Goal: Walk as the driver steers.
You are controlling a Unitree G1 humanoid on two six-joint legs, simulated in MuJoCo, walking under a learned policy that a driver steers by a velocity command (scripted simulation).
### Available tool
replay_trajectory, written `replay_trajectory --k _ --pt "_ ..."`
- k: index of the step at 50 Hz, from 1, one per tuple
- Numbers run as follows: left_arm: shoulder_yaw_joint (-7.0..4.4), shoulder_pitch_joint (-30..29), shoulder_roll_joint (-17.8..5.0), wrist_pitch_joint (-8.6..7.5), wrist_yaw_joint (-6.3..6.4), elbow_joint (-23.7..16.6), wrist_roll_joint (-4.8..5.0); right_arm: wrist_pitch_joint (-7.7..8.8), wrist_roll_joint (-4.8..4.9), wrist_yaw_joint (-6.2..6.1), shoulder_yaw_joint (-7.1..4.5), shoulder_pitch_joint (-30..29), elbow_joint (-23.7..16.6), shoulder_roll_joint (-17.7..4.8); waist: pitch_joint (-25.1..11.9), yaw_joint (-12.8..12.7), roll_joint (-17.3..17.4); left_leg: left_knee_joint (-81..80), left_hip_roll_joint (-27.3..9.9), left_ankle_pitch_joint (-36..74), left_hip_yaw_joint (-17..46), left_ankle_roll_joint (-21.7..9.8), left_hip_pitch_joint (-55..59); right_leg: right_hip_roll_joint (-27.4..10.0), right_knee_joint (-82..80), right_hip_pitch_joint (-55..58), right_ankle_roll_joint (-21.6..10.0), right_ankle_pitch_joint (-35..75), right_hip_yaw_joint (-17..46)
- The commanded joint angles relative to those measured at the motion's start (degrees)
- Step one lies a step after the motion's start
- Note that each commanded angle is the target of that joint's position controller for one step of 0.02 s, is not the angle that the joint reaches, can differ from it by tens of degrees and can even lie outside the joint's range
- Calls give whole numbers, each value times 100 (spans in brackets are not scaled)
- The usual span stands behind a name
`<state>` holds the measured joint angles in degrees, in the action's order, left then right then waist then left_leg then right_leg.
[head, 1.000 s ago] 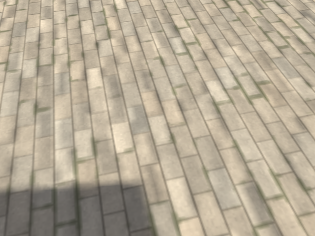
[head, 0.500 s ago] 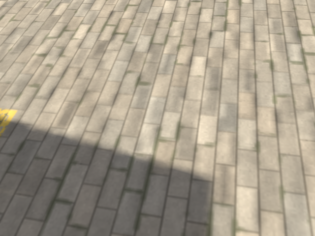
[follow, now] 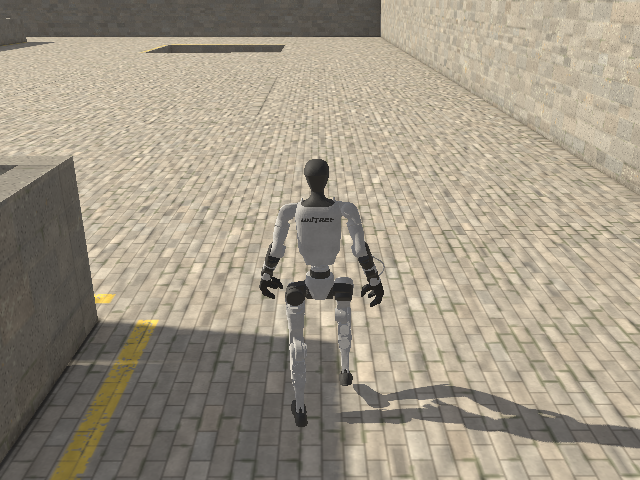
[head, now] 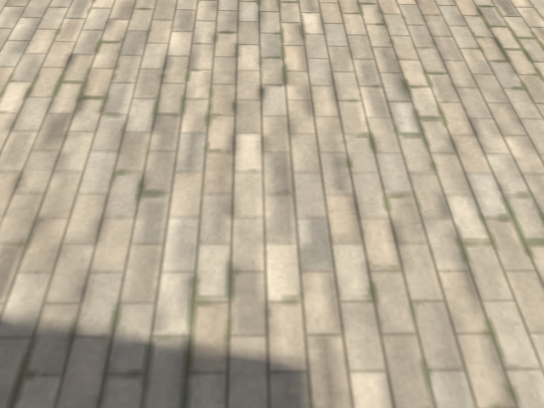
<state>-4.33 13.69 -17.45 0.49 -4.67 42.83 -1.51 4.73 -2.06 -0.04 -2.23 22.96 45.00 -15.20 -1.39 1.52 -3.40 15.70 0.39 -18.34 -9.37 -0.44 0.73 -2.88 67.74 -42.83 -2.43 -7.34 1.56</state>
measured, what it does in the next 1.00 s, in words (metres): walks ahead: right foot, then left foot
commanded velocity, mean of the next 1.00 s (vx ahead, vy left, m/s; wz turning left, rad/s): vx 0.97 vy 0.00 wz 0.15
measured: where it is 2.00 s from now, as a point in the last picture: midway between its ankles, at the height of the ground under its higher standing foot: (249, 90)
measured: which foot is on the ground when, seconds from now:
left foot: down 0.00-0.24, up 0.26-0.68, down 0.70-1.00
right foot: up 0.00-0.22, down 0.24-0.70, up 0.72-1.00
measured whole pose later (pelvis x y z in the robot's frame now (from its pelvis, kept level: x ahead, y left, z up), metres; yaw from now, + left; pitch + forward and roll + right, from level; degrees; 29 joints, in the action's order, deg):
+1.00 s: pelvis +0.86 -0.15 +0.00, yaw +10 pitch +2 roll +0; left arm 3.3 -2.0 -13.6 -4.3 -1.5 33.9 -2.7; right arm 4.5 0.4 1.0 -3.7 27.7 52.0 -16.6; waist 1.3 6.6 -0.4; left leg 15.8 10.4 -14.6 10.4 -9.8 1.6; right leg -8.0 39.9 -40.9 2.1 3.0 4.5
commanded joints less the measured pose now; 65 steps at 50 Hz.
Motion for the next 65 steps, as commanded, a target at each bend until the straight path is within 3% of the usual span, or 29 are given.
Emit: replay_trajectory --k 1,5,7,10,11,12,13,14,16,19,24,31,34,35,36,37,38,39,42,47,51,53,55,56,57,58,59,61,65 --pt "12 -885 -188 -44 -85 -602 -3 174 -9 3 -109 -11 -130 -478 1025 17 869 -1177 -1410 744 394 -334 -128 -200 -212 -1118 -54 498 -49" --pt "175 -1676 -57 -58 -200 -892 -24 186 -10 -83 -120 263 180 -589 1291 98 651 -1244 -1336 2505 -439 -178 145 -158 -1593 -576 -424 547 -872" --pt "235 -1702 -10 -46 -152 -959 32 149 -7 -131 -135 277 253 -804 1035 -51 746 -685 -1342 5658 -793 -78 374 249 -2198 367 -723 326 -1370" --pt "86 -14 -425 -72 24 -492 21 -72 -86 -231 -237 150 302 -1359 -51 -1029 1225 1633 -1756 8622 -638 -270 636 886 -2412 2424 -1111 -752 -1223" --pt "-80 1213 -746 -119 124 -78 -7 -123 -98 -206 -239 -21 229 -1394 -595 -1541 1133 3116 -1729 7951 -518 -429 28 989 -2898 3917 -1275 -899 -876" --pt "-247 1707 -1081 -107 257 196 -68 -107 -87 -139 -202 -50 222 -1170 -810 -1608 566 5104 -1193 4622 -496 -397 -1354 528 -3256 5351 -1346 -1428 1" --pt "-361 1050 -1708 -71 307 43 -147 -6 120 28 10 437 -254 -338 -1206 -576 -1243 7320 -102 -822 8 -62 -4007 -1264 -4157 6834 -2050 -2638 3373" --pt "-364 1171 -1519 -61 316 -89 -38 126 119 7 -37 -442 -468 -786 -1542 -1055 -74 7602 -123 -262 1167 -178 -4394 -1319 -5023 6603 -1988 -2761 4198" --pt "-244 876 -1049 -183 412 156 -74 184 222 13 5 -591 -420 -717 -27 -556 673 6903 -652 276 1152 -297 -4426 -1259 -5416 4891 -1590 -1788 2943" --pt "5 380 -433 -506 446 216 -50 -180 67 157 72 -97 -16 -423 472 53 663 6095 -967 443 1416 -283 -3465 -734 -5876 3195 -1049 -1355 1444" --pt "77 747 -345 -816 308 486 43 -298 221 281 87 -1291 -269 -297 1176 -191 127 4318 -601 1845 1050 -343 -4021 -74 -6400 3017 -157 1458 -552" --pt "152 861 -708 -856 674 606 77 -208 165 403 115 -1378 -172 -471 318 123 -234 2246 378 2911 -230 -742 -2675 -469 -5566 4872 383 7033 -1492" --pt "-9 -45 -1138 -529 851 311 -114 -329 136 268 -225 1403 616 -1216 -733 1655 -394 2206 599 1679 226 -1226 -161 -736 -1759 4350 373 7903 -1329" --pt "-50 -517 -1094 -457 769 276 -83 -351 221 167 -383 2191 833 -1386 -653 2116 292 1568 228 1472 812 -1660 620 26 1112 3328 285 4255 -1441" --pt "276 -815 86 -622 609 -88 -228 -418 232 110 -361 1629 959 -1346 62 1187 1844 2484 -103 2414 1809 -1797 1119 970 3140 697 254 -2058 -875" --pt "418 60 294 -733 522 -632 26 -401 87 83 -378 807 593 -1569 -949 257 1957 1272 -1088 829 4679 -2917 1985 886 3652 -748 338 -2310 325" --pt "463 -74 -115 -885 473 -637 -120 -399 64 52 -386 464 339 -1250 -736 319 792 -157 -1439 -1243 5724 -2782 1457 545 2883 -875 145 -1727 682" --pt "412 -252 -407 -920 433 -568 -143 -378 45 36 -329 206 335 -945 40 50 -163 -553 -1346 -1725 5422 -2441 334 238 2132 -635 118 -1239 632" --pt "495 -422 -326 -562 435 -637 -358 -128 130 -2 -253 -79 328 -896 843 -463 -449 -749 -576 -625 4128 -2055 -1865 -261 651 339 463 -1188 409" --pt "663 -1736 -26 -475 319 -1170 -104 60 258 67 -347 247 356 -995 880 161 269 -844 155 1614 2854 -1544 -2364 -298 -2485 1405 583 1032 -226" --pt "641 -2076 -29 -540 326 -1232 -55 75 237 86 -359 736 520 -994 521 639 525 -533 -167 3629 2689 -1244 -689 40 -3575 1452 251 1698 -461" --pt "518 -1824 -297 -604 392 -1205 -100 85 169 3 -381 713 572 -1138 260 455 772 225 -392 5148 2725 -1047 29 275 -4004 1894 42 1164 -449" --pt "266 -196 -783 -652 496 -737 -27 83 53 -27 -455 385 539 -1526 -710 -454 888 2042 -416 5975 2557 -836 140 436 -3956 3506 -179 348 -411" --pt "117 1111 -1069 -640 604 -424 -54 115 -9 -27 -419 -25 432 -1374 -1237 -1189 825 3577 -237 5142 2397 -786 -874 -78 -3566 4983 -314 -345 22" --pt "-48 1716 -1582 -651 638 -294 -308 155 183 -7 -194 606 210 -385 -2193 -813 -857 5945 416 1202 1894 -584 -2642 -1827 -3727 6744 -892 -2025 2656" --pt "-112 1556 -1513 -576 510 -173 -219 158 286 24 -83 764 193 -426 -2443 -711 -1501 6812 724 -679 1782 -529 -3881 -2215 -5006 7008 -1299 -3075 5002" --pt "-54 924 -978 -569 469 -233 -161 117 181 -11 -121 -83 132 -735 -1127 -697 -556 6734 209 -79 1731 -602 -4523 -1870 -5204 6119 -1165 -3313 4145" --pt "67 715 -411 -604 422 -20 -153 87 43 113 -85 -1013 -119 -705 -152 -598 446 6123 -81 339 1670 -600 -4302 -1311 -5299 4633 -942 -1773 2530" --pt "156 1063 -189 -760 428 506 30 -115 -80 284 99 -1248 -478 -289 446 -78 -27 5367 -333 116 1697 -464 -4518 -992 -5915 3704 -835 -1111 1541"
Velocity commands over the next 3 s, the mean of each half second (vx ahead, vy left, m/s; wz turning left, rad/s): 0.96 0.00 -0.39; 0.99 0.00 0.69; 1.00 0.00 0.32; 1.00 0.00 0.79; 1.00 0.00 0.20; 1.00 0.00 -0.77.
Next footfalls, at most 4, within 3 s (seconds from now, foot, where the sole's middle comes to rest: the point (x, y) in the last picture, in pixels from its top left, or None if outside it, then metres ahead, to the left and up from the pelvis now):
0.24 right None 0.34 -0.11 -0.78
0.70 left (310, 311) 0.78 -0.12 -0.78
1.12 right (342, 195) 1.22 -0.26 -0.78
1.56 left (253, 123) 1.59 0.03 -0.78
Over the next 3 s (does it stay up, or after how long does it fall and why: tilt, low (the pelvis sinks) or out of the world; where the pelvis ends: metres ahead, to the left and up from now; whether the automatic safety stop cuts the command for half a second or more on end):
stays up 2.49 0.73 -0.02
